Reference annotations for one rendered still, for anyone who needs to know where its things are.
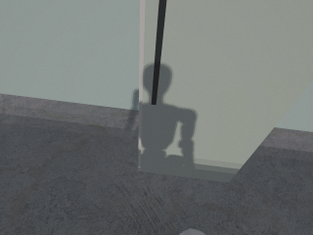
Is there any fridge door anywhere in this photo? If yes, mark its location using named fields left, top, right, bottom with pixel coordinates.
left=140, top=0, right=313, bottom=183

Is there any handle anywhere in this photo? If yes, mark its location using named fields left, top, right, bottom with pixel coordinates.
left=152, top=0, right=167, bottom=105

